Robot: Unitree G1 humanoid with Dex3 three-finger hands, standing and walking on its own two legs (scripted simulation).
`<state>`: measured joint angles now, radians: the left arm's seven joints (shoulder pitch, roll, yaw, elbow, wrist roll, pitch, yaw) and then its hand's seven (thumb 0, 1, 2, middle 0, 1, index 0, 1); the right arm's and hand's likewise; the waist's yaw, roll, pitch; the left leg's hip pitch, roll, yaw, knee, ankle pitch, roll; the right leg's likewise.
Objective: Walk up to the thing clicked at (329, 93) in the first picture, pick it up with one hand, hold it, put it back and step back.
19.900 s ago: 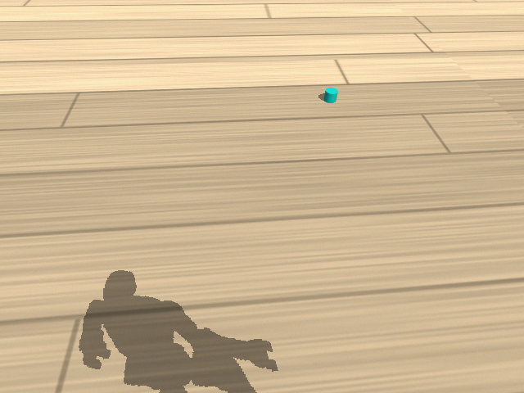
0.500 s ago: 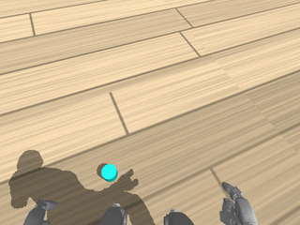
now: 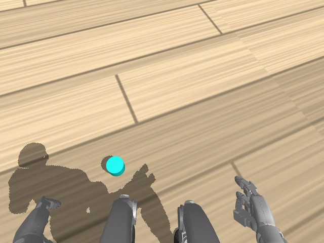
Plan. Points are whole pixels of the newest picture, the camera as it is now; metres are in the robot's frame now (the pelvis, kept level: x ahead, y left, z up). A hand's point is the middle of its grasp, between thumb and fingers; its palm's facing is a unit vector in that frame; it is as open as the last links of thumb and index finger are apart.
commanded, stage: rise first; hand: left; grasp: from above
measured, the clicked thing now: (115, 166) +0.44 +0.20 -0.58
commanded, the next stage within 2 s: none
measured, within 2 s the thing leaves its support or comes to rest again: neither
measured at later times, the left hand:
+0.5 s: hand (86, 189) +0.29 +0.26 -0.33, palm faces -0.47 -0.27 -0.84, open 14.1 cm
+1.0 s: hand (94, 177) +0.35 +0.25 -0.41, palm faces -0.47 -0.04 -0.88, open 14.3 cm
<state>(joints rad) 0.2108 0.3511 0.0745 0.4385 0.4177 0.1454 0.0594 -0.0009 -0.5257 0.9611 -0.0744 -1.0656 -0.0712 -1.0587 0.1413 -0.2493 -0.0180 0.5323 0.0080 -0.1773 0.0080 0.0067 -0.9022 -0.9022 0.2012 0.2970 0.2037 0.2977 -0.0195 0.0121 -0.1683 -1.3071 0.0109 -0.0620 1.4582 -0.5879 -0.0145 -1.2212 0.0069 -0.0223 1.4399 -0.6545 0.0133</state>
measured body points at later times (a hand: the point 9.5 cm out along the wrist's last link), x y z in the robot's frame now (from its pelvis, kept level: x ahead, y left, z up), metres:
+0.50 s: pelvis -0.06 -0.01 -0.18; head +0.13 +0.01 +0.22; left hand +0.31 +0.27 -0.29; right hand +0.06 -0.28 -0.32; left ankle +0.04 +0.12 -0.58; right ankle +0.01 -0.13 -0.58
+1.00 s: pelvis -0.07 +0.00 -0.25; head +0.14 +0.03 +0.15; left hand +0.37 +0.25 -0.36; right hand +0.00 -0.28 -0.37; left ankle +0.04 +0.12 -0.58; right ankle +0.01 -0.13 -0.58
